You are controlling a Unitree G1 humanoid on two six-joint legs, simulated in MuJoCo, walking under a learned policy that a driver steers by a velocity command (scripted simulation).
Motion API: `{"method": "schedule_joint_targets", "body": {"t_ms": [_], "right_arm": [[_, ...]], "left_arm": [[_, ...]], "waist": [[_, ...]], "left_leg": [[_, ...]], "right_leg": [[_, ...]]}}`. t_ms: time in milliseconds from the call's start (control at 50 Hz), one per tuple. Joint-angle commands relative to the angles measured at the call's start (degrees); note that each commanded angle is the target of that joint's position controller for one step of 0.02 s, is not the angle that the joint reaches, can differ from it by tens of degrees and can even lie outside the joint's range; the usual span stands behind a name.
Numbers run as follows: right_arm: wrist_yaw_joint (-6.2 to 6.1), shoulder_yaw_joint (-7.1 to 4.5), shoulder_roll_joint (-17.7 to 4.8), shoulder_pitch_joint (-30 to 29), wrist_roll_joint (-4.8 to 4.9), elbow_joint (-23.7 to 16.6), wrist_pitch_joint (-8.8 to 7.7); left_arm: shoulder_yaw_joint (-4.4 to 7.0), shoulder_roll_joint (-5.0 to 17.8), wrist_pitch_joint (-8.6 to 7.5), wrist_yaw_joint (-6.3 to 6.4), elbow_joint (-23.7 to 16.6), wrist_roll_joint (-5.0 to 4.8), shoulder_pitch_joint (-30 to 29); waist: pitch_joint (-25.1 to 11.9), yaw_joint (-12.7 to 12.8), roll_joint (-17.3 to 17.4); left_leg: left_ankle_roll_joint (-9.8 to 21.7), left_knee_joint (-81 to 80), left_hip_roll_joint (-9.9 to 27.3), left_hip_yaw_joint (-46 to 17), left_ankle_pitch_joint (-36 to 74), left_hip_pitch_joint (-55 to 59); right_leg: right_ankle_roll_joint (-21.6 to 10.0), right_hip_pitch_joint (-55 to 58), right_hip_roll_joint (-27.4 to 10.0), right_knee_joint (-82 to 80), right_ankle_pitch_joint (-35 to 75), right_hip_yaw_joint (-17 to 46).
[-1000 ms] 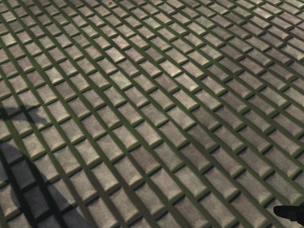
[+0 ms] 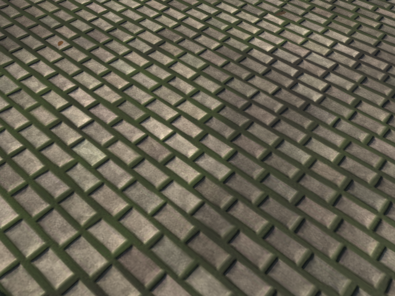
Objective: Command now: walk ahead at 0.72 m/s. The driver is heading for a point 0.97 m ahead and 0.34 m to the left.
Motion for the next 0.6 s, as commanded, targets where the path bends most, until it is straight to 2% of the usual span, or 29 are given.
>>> {"method": "schedule_joint_targets", "body": {"t_ms": [20, 40, 60, 80, 100, 120, 140, 160, 200, 260, 340, 380, 400, 440, 460, 480, 500, 520, 540, 560, 580, 600], "right_arm": [[-1.34, -3.57, -10.2, 23.7, -0.06, 3.7, -0.19], [-0.84, -4.18, -15.7, 26.6, -1.75, 2.8, -0.81], [-0.36, -2.81, -10.8, 19.8, -1.87, 1.0, -1.28], [-0.35, -2.05, -8.5, 16.4, -1.77, 0.1, -1.46], [-0.21, -1.42, -6.9, 14.4, -2.05, -0.3, -1.28], [-0.02, -1.03, -6.0, 12.8, -2.51, -0.7, -0.90], [-0.06, -0.39, -4.5, 11.5, -2.95, -0.8, -0.74], [-0.19, -0.13, -3.7, 11.3, -2.79, -0.7, -0.84], [-0.54, -0.18, -4.3, 12.7, -2.25, -0.1, -1.24], [-1.48, 0.38, -3.4, 15.4, -1.87, 1.1, -1.12], [-2.48, 1.11, -2.8, 21.8, -1.32, 3.7, -0.87], [-2.75, 1.12, -3.4, 23.2, -1.02, 4.6, -0.28], [-2.90, 0.99, -4.1, 23.2, -0.93, 4.9, 0.02], [-3.23, 0.42, -6.5, 23.0, -1.75, 5.4, 0.60], [-3.48, 0.07, -7.6, 23.3, -2.55, 5.8, 1.10], [-3.55, -0.17, -8.1, 23.4, -3.34, 6.3, 1.83], [-3.55, -0.46, -9.2, 19.9, -3.93, 5.8, 2.70], [-3.67, 0.51, -6.0, 18.1, -4.81, 3.4, 2.53], [-2.52, 3.11, 4.8, 26.8, -2.40, 2.4, 0.73], [-2.13, 0.79, -4.5, 20.3, 1.26, 1.7, -1.16], [-2.06, -0.05, -6.0, 12.0, 3.44, -1.4, -1.51], [-2.14, 0.52, -3.8, 8.2, 2.74, -2.9, -1.43]], "left_arm": [[-0.46, 1.5, -2.04, -0.39, -6.9, 1.48, -10.5], [-1.65, -3.0, -3.61, 0.16, -10.7, -0.11, -7.9], [-0.56, 2.2, -4.24, 0.39, -10.4, -2.40, -9.1], [-0.25, 4.0, -4.48, 0.17, -10.9, -2.54, -12.5], [-0.47, 3.4, -4.27, 0.19, -10.0, -1.23, -12.2], [-0.46, 2.7, -4.08, 0.07, -9.8, -0.11, -11.9], [-0.41, 2.2, -3.53, -0.39, -9.5, -0.06, -11.4], [-0.43, 1.7, -2.88, -0.67, -9.0, -0.28, -10.8], [-0.49, 1.3, -2.11, -0.47, -9.2, -0.03, -12.0], [-0.70, 1.0, -2.64, -0.61, -11.5, 0.33, -19.0], [-1.75, -1.6, -4.38, -2.82, -14.5, -0.23, -29.2], [-1.83, -1.9, -4.99, -4.08, -15.8, -0.64, -32.7], [-1.71, -1.5, -5.20, -4.55, -16.4, -0.75, -33.8], [-0.95, 0.5, -5.21, -4.72, -17.4, -0.85, -34.2], [-0.32, 2.2, -4.77, -4.32, -17.4, -0.94, -31.9], [0.77, 4.7, -4.07, -3.49, -16.4, -1.07, -25.2], [2.06, 6.8, -3.19, -2.16, -12.8, -1.48, -10.7], [2.86, 10.2, -2.11, -0.72, -8.8, -0.87, 4.0], [3.32, 12.2, -3.22, -1.28, -8.1, 0.20, 4.8], [2.28, 5.9, -3.20, -0.77, -6.8, 1.33, 4.7], [1.69, 4.1, -3.31, -0.26, -6.4, 2.27, 1.3], [1.75, 4.0, -3.81, -0.55, -4.6, 2.44, -1.0]], "waist": [[-2.4, -15.9, 7.7], [-7.3, -12.9, 23.2], [-2.4, -10.6, 12.8], [2.3, -9.5, 8.9], [2.9, -7.8, 5.1], [4.2, -6.1, 5.1], [5.5, -4.4, 6.8], [6.2, -3.7, 7.7], [7.5, -3.5, 6.0], [9.7, -5.1, 4.1], [11.5, -8.3, 3.5], [12.1, -8.3, 4.0], [11.7, -7.8, 4.7], [8.4, -5.6, 8.3], [5.3, -3.2, 11.0], [0.5, 1.1, 13.1], [-6.4, 9.1, 13.6], [-16.8, 13.4, 9.2], [-29.1, 5.0, -15.7], [-26.2, 8.4, -11.5], [-13.6, 7.7, -9.1], [-6.3, 5.1, 0.7]], "left_leg": [[3.6, -5.6, 5.3, -9.3, -9.3, 34.1], [12.4, -19.5, 18.7, -44.4, -33.7, 40.4], [13.0, -23.9, 21.1, -50.9, -41.8, 36.3], [11.7, -22.6, 20.4, -43.7, -35.2, 32.3], [10.5, -21.6, 17.4, -35.9, -27.7, 28.6], [9.9, -22.1, 14.8, -30.9, -23.1, 23.7], [9.0, -23.4, 12.4, -26.5, -20.3, 19.2], [8.7, -24.8, 11.1, -23.5, -17.5, 17.2], [9.1, -27.0, 10.0, -19.3, -10.9, 15.9], [8.4, -30.0, 7.9, -11.9, 0.9, 14.9], [6.8, -33.0, 7.1, -5.6, 13.0, 17.4], [6.3, -32.2, 7.9, -3.8, 18.6, 22.3], [6.1, -30.8, 8.6, -3.1, 24.7, 25.1], [6.0, -24.5, 10.3, -2.5, 50.7, 31.2], [5.9, -19.3, 11.2, -2.5, 64.8, 34.5], [5.9, -10.0, 12.3, -3.9, 75.3, 34.8], [5.1, 4.8, 11.8, -3.4, 77.7, 28.9], [5.2, 23.7, 9.2, -5.0, 55.3, 9.6], [2.1, 48.3, -4.5, -8.7, -3.6, -12.9], [3.9, 51.5, -2.3, -14.0, -7.3, -18.5], [3.9, 52.6, 0.2, -11.9, -5.8, -22.2], [3.7, 49.1, 2.5, -11.0, -4.2, -21.4]], "right_leg": [[-5.1, -31.3, -1.5, 23.6, 6.8, -1.0], [-2.8, -44.9, 5.6, 44.4, -8.5, 0.6], [-3.8, -52.9, 2.1, 52.8, -4.4, 4.6], [-5.0, -56.4, -1.1, 53.8, 1.1, 3.3], [-5.1, -54.0, -3.8, 52.0, 5.5, 1.7], [-4.6, -51.5, -5.4, 48.7, 9.0, 1.8], [-4.1, -48.5, -6.6, 46.7, 11.5, 1.5], [-3.4, -47.7, -6.9, 45.6, 13.6, 0.9], [-2.1, -49.6, -6.5, 43.2, 18.7, -0.2], [-0.6, -49.4, -5.4, 32.7, 26.5, -3.1], [-1.4, -42.4, -2.4, 17.7, 35.0, -7.3], [-2.4, -40.4, -1.0, 10.6, 34.5, -7.9], [-3.0, -39.1, 0.1, 8.0, 33.1, -8.4], [-4.6, -34.1, 3.9, 7.0, 27.6, -10.7], [-5.6, -30.4, 5.8, 7.8, 23.4, -11.5], [-7.0, -21.7, 6.6, 9.0, 19.6, -10.6], [-8.6, -5.2, 5.1, 7.8, 20.7, -8.8], [-9.6, 21.2, -6.3, 14.6, 10.2, 4.2], [-20.0, 40.8, -21.8, 4.6, -19.6, 38.0], [-16.1, 36.0, -20.0, -5.5, -26.4, 43.5], [-12.8, 26.8, -18.8, -5.9, -17.8, 31.9], [-11.6, 16.0, -17.2, -8.2, -6.7, 24.4]]}}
